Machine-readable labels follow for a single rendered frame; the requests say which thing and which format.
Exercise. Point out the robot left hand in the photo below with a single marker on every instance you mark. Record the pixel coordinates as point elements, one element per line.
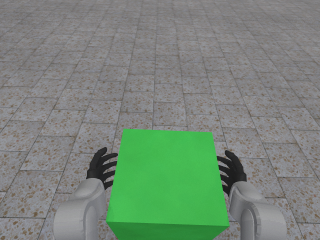
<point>96,167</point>

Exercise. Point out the robot right forearm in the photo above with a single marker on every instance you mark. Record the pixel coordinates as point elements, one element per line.
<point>258,219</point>

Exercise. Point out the robot right hand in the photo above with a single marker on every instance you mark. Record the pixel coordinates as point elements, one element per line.
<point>235,173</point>

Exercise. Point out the robot left forearm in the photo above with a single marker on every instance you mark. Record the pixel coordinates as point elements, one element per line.
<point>77,218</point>

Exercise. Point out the carton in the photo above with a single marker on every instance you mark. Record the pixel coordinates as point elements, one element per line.
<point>167,186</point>

